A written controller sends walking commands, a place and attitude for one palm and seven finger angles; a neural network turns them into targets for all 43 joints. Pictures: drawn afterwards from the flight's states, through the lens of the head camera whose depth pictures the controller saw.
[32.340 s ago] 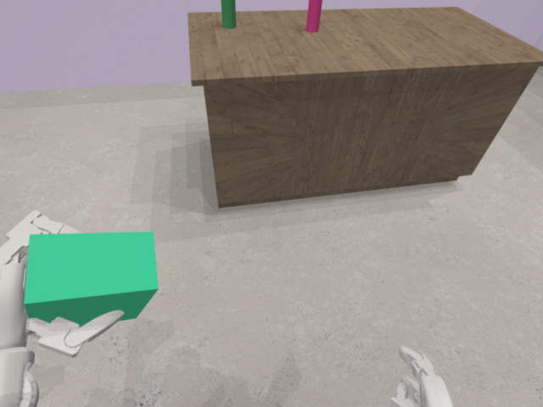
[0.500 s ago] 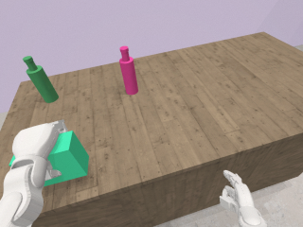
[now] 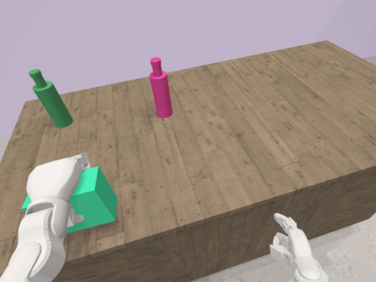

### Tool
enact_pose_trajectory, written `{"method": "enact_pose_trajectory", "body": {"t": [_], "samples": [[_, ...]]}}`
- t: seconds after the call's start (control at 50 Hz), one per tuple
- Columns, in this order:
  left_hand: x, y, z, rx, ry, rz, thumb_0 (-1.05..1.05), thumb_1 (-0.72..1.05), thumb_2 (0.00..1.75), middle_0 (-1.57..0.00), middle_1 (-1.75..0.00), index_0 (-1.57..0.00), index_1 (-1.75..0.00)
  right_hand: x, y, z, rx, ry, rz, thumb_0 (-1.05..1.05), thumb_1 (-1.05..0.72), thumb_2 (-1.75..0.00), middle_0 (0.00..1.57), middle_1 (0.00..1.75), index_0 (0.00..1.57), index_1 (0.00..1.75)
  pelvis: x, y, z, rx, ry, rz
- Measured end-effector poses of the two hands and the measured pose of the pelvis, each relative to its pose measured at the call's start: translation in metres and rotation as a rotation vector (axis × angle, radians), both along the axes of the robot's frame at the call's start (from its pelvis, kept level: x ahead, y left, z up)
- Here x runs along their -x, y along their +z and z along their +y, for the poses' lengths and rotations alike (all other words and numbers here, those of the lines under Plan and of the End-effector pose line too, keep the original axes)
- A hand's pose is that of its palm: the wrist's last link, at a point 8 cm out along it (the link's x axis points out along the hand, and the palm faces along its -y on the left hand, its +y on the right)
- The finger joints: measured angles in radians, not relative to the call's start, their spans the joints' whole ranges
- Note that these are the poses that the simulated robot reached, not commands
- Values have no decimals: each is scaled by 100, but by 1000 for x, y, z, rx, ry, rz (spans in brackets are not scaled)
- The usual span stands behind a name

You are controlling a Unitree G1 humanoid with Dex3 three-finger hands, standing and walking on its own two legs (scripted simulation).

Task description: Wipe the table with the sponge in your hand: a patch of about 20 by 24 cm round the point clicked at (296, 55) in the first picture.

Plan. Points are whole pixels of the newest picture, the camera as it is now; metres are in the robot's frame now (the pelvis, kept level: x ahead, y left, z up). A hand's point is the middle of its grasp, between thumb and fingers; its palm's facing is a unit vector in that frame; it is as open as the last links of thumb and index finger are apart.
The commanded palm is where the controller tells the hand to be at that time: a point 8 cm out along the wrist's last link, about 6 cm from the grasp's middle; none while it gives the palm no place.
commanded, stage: move the sponge above the wiping area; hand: left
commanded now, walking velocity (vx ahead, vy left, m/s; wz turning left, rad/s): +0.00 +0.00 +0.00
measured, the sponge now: (79, 206) +0.22 +0.29 +0.05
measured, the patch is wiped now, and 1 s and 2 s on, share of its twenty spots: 0.00 0.00 0.00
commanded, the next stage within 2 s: lower the sponge onto the table in 0.88 s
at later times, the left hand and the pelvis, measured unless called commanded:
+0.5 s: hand (75, 191) +0.23 +0.28 +0.09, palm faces +0.02 -0.07 -1.00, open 10.7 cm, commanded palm +0.20 +0.28 +0.16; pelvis +0.00 -0.02 +0.00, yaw +0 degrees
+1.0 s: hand (69, 191) +0.23 +0.29 +0.10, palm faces +0.04 -0.07 -1.00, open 10.7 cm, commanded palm +0.20 +0.28 +0.16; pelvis +0.00 -0.01 +0.00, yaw +0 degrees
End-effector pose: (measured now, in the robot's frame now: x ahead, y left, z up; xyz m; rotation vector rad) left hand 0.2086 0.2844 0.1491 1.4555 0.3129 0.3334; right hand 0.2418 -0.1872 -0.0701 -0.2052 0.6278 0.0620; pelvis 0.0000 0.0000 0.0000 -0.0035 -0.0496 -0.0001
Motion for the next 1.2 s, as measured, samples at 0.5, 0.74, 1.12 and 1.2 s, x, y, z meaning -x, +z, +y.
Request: {"method": "enact_pose_trajectory", "body": {"t": [0.5, 0.74, 1.12, 1.2], "samples": [[-6, -4, -5, -12, 22, 12, 0, -56, 104, -68, -130, -70, -130, 4, -4, -30, 13, -47, 13, 2, -90, -90, 21, 30, 20, 30, -5, 0, -15, -3, -5, 4], [3, -6, 1, -7, 16, 34, 0, -56, 104, -68, -130, -70, -130, 4, -3, -34, 35, -50, 1, 2, -90, -90, 20, 30, 20, 30, -4, -1, -16, 1, 8, -1], [4, -1, 0, 4, 24, 17, 0, -56, 104, -68, -130, -70, -130, 1, 1, -12, -2, -19, -11, 2, -90, -90, 21, 30, 20, 30, 1, 0, -8, 0, 6, -6], [4, -4, -2, 0, -2, 18, 0, -56, 104, -68, -130, -70, -130, 2, 1, -11, 7, -17, -10, 2, -90, -90, 21, 30, 20, 30, 2, 0, -7, 1, 4, -9]]}}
